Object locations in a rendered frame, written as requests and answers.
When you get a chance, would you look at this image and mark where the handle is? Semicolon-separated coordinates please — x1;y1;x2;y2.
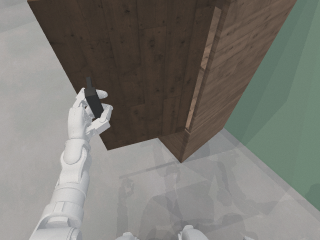
84;76;110;129

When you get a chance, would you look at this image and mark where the right robot thigh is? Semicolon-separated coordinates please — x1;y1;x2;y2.
177;229;209;240

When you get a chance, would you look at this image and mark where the left robot hand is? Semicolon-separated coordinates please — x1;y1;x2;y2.
67;87;113;143

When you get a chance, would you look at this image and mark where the robot left forearm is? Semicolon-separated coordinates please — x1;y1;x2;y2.
29;138;92;240

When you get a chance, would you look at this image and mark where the left robot upper arm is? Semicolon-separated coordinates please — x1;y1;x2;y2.
30;226;83;240

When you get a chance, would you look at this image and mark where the left robot shin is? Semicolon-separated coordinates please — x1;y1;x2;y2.
122;232;133;236

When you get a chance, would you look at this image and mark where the cupboard door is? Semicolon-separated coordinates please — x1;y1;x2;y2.
27;0;217;151

